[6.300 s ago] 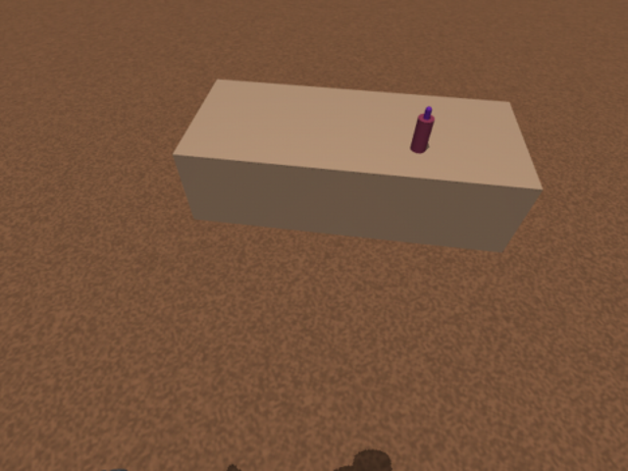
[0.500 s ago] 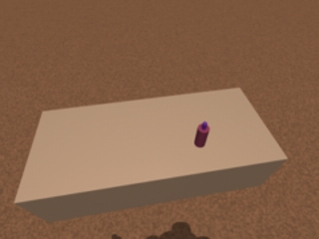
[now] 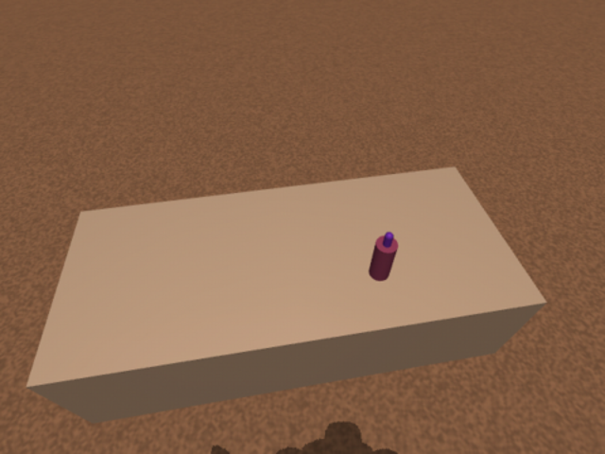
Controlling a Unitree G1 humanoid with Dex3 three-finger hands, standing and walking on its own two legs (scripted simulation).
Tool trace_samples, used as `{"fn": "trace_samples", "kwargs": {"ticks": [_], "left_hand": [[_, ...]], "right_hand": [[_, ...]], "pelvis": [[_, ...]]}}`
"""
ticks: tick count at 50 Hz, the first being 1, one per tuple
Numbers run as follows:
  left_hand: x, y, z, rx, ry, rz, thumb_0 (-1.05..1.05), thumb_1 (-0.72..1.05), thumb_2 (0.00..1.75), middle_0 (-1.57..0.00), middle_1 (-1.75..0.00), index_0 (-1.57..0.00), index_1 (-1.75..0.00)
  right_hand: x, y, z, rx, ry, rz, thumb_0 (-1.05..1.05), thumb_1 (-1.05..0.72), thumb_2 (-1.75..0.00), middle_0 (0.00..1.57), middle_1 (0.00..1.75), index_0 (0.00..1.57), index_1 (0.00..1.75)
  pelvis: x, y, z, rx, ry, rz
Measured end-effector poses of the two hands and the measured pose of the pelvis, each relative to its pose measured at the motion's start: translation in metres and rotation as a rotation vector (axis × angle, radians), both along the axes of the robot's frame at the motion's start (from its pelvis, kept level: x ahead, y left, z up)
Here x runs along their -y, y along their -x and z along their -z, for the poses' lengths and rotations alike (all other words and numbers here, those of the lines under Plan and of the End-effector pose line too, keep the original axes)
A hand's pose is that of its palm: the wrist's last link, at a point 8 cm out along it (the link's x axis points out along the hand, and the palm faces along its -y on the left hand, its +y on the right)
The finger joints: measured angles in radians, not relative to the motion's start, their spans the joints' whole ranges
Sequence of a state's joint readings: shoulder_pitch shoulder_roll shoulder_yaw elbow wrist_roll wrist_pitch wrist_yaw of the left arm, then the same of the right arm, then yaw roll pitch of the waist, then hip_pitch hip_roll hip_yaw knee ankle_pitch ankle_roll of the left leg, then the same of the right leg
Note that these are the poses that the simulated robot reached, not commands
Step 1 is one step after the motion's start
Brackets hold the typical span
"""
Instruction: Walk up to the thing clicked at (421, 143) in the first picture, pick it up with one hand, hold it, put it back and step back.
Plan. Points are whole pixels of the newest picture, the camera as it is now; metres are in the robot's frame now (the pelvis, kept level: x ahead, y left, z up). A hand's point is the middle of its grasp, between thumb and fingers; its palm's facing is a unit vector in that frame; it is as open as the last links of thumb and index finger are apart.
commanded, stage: stand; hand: right
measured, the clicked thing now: (384, 254) +0.64 -0.21 -0.33
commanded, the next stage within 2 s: walk up in 0.56 s
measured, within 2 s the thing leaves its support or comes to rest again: neither
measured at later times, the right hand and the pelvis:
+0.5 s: hand out of the picture +0.06 -0.25 -0.16, palm faces -0.03 +0.94 -0.33, open 7.4 cm; pelvis +0.00 +0.00 +0.00, yaw +0 degrees
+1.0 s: hand out of the picture +0.12 -0.40 -0.16, palm faces -0.06 +0.87 -0.49, open 7.4 cm; pelvis +0.07 -0.10 -0.03, yaw +3 degrees
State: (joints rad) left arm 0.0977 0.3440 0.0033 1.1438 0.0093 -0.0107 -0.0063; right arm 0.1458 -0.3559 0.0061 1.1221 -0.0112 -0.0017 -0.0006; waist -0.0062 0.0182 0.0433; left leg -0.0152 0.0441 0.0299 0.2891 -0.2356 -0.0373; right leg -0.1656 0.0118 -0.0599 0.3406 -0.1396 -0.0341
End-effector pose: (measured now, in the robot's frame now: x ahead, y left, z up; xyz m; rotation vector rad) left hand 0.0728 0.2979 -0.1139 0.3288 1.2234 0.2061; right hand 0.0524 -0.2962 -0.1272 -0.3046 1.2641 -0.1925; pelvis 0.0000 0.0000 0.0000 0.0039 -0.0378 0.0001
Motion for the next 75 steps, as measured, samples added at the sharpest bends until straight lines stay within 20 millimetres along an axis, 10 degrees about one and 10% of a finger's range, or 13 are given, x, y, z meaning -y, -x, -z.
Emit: {"fn": "trace_samples", "kwargs": {"ticks": [30, 41, 46, 54, 62, 75], "left_hand": [[-0.005, -0.004, 0.002, 0.006, 0.012, -0.008, 0.01, 0.91, 0.9, -0.2, -0.3, -0.2, -0.3], [0.011, -0.037, 0.007, 0.029, -0.021, -0.028, 0.01, 0.91, 0.9, -0.2, -0.3, -0.2, -0.3], [0.051, -0.051, 0.018, 0.068, -0.031, -0.024, 0.01, 0.91, 0.9, -0.2, -0.3, -0.2, -0.3], [0.102, -0.055, 0.024, 0.079, 0.034, -0.035, 0.01, 0.91, 0.9, -0.2, -0.3, -0.2, -0.3], [0.09, -0.075, 0.041, 0.096, 0.008, -0.085, 0.01, 0.9, 0.9, -0.2, -0.3, -0.2, -0.3], [0.087, -0.052, -0.001, 0.074, -0.131, -0.108, 0.01, 0.91, 0.9, -0.2, -0.3, -0.2, -0.3]], "right_hand": [[0.0, -0.002, -0.002, 0.018, 0.015, -0.002, 0.0, -0.91, -0.9, 0.2, 0.3, 0.2, 0.3], [0.095, 0.011, -0.009, -0.045, 0.169, -0.003, 0.0, -0.9, -0.9, 0.21, 0.3, 0.21, 0.3], [0.14, -0.021, 0.0, -0.042, 0.201, -0.005, 0.01, -0.91, -0.9, 0.2, 0.3, 0.21, 0.3], [0.14, -0.104, -0.012, 0.074, 0.143, -0.107, 0.01, -0.91, -0.9, 0.2, 0.3, 0.2, 0.3], [0.117, -0.152, 0.002, 0.119, 0.105, -0.169, 0.0, -0.91, -0.9, 0.2, 0.3, 0.2, 0.3], [0.106, -0.2, 0.018, 0.156, -0.012, -0.207, 0.01, -0.91, -0.9, 0.2, 0.3, 0.2, 0.3]], "pelvis": [[0.0, -0.002, 0.002, -0.003, -0.006, -0.005], [0.056, -0.034, 0.024, 0.003, -0.02, -0.021], [0.089, -0.051, 0.036, 0.026, -0.002, -0.037], [0.105, -0.077, 0.026, 0.016, 0.021, -0.074], [0.102, -0.09, 0.042, 0.012, 0.004, -0.115], [0.121, -0.091, 0.03, -0.007, -0.008, -0.138]]}}
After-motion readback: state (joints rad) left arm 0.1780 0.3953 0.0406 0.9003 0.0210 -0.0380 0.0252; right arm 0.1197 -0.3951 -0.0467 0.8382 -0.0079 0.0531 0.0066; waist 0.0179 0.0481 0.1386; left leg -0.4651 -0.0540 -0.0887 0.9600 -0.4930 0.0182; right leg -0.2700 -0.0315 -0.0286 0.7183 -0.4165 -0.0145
